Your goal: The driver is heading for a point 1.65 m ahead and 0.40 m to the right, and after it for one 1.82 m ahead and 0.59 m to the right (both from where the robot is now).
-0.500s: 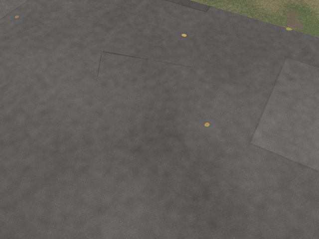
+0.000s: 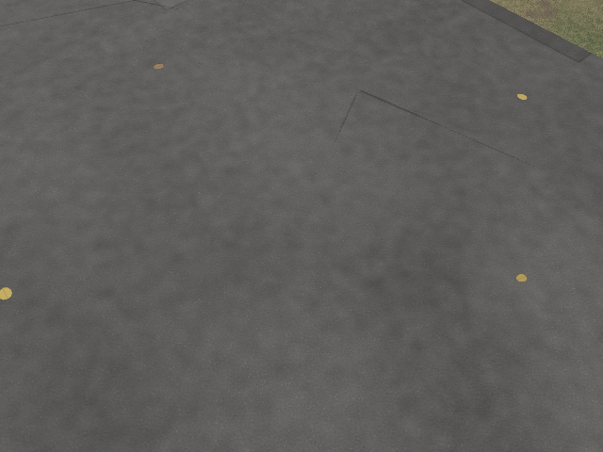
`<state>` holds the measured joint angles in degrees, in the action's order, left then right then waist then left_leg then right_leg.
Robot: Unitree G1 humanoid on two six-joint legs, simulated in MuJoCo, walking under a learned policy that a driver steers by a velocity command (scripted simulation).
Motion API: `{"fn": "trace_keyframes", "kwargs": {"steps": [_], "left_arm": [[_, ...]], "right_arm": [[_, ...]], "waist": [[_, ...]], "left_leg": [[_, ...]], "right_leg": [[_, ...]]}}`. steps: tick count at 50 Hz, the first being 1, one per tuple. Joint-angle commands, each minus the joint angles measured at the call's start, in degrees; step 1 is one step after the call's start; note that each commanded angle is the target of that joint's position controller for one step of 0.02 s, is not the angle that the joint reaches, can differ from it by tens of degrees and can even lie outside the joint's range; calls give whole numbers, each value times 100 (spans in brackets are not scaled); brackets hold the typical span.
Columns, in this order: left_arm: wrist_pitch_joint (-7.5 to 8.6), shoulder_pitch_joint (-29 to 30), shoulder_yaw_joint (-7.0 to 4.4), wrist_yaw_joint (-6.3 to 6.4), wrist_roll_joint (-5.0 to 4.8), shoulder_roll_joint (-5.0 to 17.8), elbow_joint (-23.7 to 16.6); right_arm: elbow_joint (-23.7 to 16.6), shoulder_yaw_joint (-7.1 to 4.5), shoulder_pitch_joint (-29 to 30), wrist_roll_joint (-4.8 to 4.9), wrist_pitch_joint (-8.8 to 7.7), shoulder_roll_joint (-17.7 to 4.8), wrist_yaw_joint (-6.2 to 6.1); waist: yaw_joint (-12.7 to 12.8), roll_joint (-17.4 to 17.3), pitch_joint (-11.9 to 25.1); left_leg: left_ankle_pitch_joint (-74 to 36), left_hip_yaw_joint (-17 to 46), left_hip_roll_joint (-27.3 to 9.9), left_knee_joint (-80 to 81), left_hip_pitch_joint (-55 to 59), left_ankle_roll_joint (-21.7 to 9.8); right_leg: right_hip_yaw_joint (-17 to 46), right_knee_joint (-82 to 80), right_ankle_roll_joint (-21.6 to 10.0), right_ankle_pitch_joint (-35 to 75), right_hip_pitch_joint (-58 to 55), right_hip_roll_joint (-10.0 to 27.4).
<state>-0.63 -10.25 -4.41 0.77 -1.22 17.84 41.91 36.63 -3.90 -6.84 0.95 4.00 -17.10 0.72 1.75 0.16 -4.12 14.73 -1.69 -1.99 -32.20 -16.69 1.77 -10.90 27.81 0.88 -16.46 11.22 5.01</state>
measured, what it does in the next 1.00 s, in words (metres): walks ahead, turning right: right foot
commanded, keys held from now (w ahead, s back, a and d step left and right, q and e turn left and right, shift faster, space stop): no key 0.08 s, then e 0.10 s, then w+e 0.36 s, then e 0.42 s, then no key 0.04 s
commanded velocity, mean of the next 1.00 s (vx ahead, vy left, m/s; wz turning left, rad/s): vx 0.17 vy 0.00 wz -0.32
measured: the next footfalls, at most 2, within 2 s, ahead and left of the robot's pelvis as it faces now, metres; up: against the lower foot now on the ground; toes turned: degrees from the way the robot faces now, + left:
right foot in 0.60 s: +0.14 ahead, -0.16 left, +0.00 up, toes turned -15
left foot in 1.08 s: +0.38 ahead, -0.05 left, +0.00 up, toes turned -31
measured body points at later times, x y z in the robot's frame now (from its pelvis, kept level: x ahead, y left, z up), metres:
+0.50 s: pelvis +0.05 +0.00 +0.01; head +0.07 -0.02 +0.46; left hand +0.22 +0.26 -0.09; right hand +0.09 -0.30 -0.11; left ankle +0.01 +0.12 -0.74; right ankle +0.06 -0.15 -0.71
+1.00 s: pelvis +0.18 -0.09 +0.01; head +0.21 -0.13 +0.45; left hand +0.40 +0.15 -0.08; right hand +0.27 -0.41 -0.09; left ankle +0.35 +0.00 -0.70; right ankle +0.10 -0.15 -0.74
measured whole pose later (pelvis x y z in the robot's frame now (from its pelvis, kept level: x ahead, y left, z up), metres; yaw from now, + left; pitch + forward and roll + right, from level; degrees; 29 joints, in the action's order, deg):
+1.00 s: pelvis +0.18 -0.09 +0.01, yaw -25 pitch +2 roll +1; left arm -1.4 -14.2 -4.0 2.2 -1.2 18.9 39.0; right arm 40.4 -3.3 -2.0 -0.2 -1.8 -16.8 0.5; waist 2.4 -1.6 -3.3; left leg 9.1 4.6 1.0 -37.8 -31.0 4.5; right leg 8.2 25.7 -3.7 -17.2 9.8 -4.9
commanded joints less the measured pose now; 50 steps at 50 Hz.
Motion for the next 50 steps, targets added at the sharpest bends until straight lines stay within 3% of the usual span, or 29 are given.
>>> {"fn": "trace_keyframes", "kwargs": {"steps": [1, 2, 3, 4, 5, 6, 7, 9, 11, 13, 14, 17, 22, 26, 28, 29, 30, 31, 32, 33, 34, 35, 36, 38, 43, 48, 50], "left_arm": [[109, -150, -4, -58, 237, 316, -250], [87, 70, 9, -10, 280, 305, -441], [21, 273, -113, 38, 168, 713, -381], [-20, 271, -134, 44, 74, 708, -361], [-55, 73, -139, 77, 76, 662, -177], [-93, -31, -146, 100, 130, 677, -73], [-108, -192, -128, 87, 133, 598, 51], [-114, -364, -74, 57, 59, 460, 168], [-108, -74, -15, 44, 26, 442, 87], [-69, 294, -39, 56, -29, 637, -113], [-37, 383, -52, 61, -58, 679, -176], [80, 390, -48, 34, -46, 540, -206], [178, 360, 28, -162, -57, 255, -235], [149, 343, 49, -279, -63, 295, -309], [117, 37, 7, -289, -17, 354, -228], [88, -354, -106, -253, 13, 551, -138], [50, -1147, -327, -179, -25, 996, 17], [60, -1564, -542, -73, -10, 1964, -51], [217, -1330, -398, -161, 96, 1753, -316], [315, -1029, -277, -216, 95, 1343, -402], [359, -809, -220, -221, 31, 1099, -437], [333, -545, -191, -199, -19, 979, -482], [303, -311, -146, -145, 10, 895, -568], [289, -177, -171, -51, 119, 1014, -678], [145, -312, -204, 128, -15, 1051, -617], [-35, -408, -235, 181, -7, 1087, -626], [-70, -325, -203, 185, 15, 1010, -662]], "right_arm": [[-258, -360, -791, -64, -70, -1271, -132], [-366, -315, -591, -222, -176, -1350, -122], [-346, -231, -549, -243, -302, -1033, -66], [-253, -164, -313, -231, -395, -893, -52], [-216, -128, -14, -193, -441, -760, -57], [-179, -39, 215, -157, -476, -523, -67], [-100, 45, 275, -191, -505, -337, -86], [46, 76, 324, -258, -533, -243, -112], [182, -14, 104, -230, -510, -507, -154], [340, -179, -264, -138, -481, -984, -190], [402, -195, -372, -112, -498, -980, -205], [527, -216, -516, -59, -629, -840, -232], [548, -301, -408, -53, -773, -867, -159], [583, -376, -407, 50, -764, -1050, -30], [585, -376, -228, 119, -720, -1062, 2], [584, -348, -213, 107, -714, -995, 4], [559, -252, -249, 31, -721, -730, 3], [81, -86, -64, -231, -758, -251, -32], [75, -92, -19, -163, -865, -460, -45], [89, -159, -19, 31, -889, -769, -7], [148, -168, -103, 30, -890, -841, -7], [201, -192, -115, -87, -873, -879, -51], [229, -219, -136, -151, -830, -900, -84], [252, -196, -246, -182, -740, -750, -101], [109, -80, 211, -154, -634, -451, -143], [-56, -81, 752, -104, -637, -498, -36], [-31, -105, 679, -108, -688, -550, 8]], "waist": [[-219, -956, 1211], [-283, -1524, 1231], [-493, -827, 1244], [-325, -900, 995], [-181, -748, 902], [-102, -757, 801], [-15, -789, 830], [17, -818, 854], [-266, -817, 763], [-560, -894, 386], [-603, -823, 206], [-576, -579, 19], [-459, -473, 135], [-371, -488, 143], [-96, -354, 159], [109, -260, 367], [459, 175, 838], [386, 1981, 1000], [413, 1340, 1411], [304, 932, 1111], [136, 684, 873], [2, 350, 705], [-130, 394, 628], [-269, 436, 748], [-168, 573, 800], [30, 660, 700], [25, 713, 747]], "left_leg": [[-3473, 1597, -1089, 1153, 2257, -718], [-4020, 2686, -2223, 1098, 1812, -1992], [-3596, 2338, -2023, 1193, 1492, -2207], [-3153, 1821, -1630, 1232, 1246, -1926], [-2571, 1458, -1320, 1293, 1156, -1618], [-2691, 1232, -1211, 1315, 1006, -1471], [-2972, 957, -1081, 1328, 806, -1423], [-2830, 591, -955, 1347, 771, -1364], [-783, 731, -1004, 1707, 865, -1375], [1057, 1428, -1408, 2204, 1144, -1527], [1443, 1681, -1587, 2354, 1330, -1552], [1467, 1728, -1813, 2571, 1860, -1531], [759, 780, -1617, 2613, 1691, -1370], [645, 207, -1560, 2389, 1286, -1244], [315, -233, -1413, 1730, 891, -1030], [-723, -563, -1216, 855, 555, -836], [-1409, -991, -835, -752, 64, -480], [1255, -1214, 138, -3176, -2054, 200], [2279, 214, 398, -4091, -2784, 228], [1978, 435, 96, -4264, -2988, 112], [1561, 425, -128, -3998, -2854, 8], [1170, 434, -283, -3610, -2699, -11], [828, 459, -345, -3261, -2327, -2], [286, 373, -132, -3006, -1874, 113], [-511, 443, 188, -1498, -1674, 311], [-626, 589, 362, -612, -1475, 309], [-521, 548, 374, -306, -1274, 217]], "right_leg": [[185, 1597, -71, 32, 1095, 405], [558, 2631, 288, -2278, 1905, -199], [1105, 3381, 350, -2302, 1895, -82], [1245, 3517, 318, -1947, 1923, -47], [1311, 3360, 312, -1574, 1892, 3], [1362, 3195, 368, -1165, 1745, 26], [1363, 3133, 425, -832, 1382, -19], [1384, 2576, 488, -534, 1013, -53], [1203, 2018, 440, -417, 1013, -67], [1131, 2091, 312, -664, 1706, -98], [1246, 2095, 233, -738, 2071, -33], [1443, 2095, 56, -681, 2696, 140], [1140, 1631, -100, -365, 2250, 227], [778, 1080, -236, -173, 1496, 87], [472, 527, -361, 189, 743, -165], [326, 361, -473, 203, -8, -469], [698, 125, -743, 423, -1102, -475], [3702, -613, -1697, 1125, -2188, 1141], [5166, -1223, -2312, 1412, -2273, 1735], [4391, -1151, -2212, 1909, -2059, 1664], [3680, -986, -1951, 2351, -1703, 1352], [3258, -935, -1700, 2641, -1332, 1134], [2932, -1001, -1565, 2978, -924, 942], [2610, -1051, -1558, 3920, -593, 743], [2341, -794, -1305, 4031, -548, 422], [2896, -457, -1206, 3482, -583, 457], [3042, -193, -1147, 3432, -684, 477]]}}
Velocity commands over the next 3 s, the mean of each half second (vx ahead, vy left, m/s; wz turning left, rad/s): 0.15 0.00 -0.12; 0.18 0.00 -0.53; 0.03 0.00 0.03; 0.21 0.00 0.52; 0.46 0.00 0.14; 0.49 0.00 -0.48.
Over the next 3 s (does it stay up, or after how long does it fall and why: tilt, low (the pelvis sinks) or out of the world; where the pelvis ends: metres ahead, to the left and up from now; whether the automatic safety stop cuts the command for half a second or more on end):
stays up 0.85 -0.09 0.01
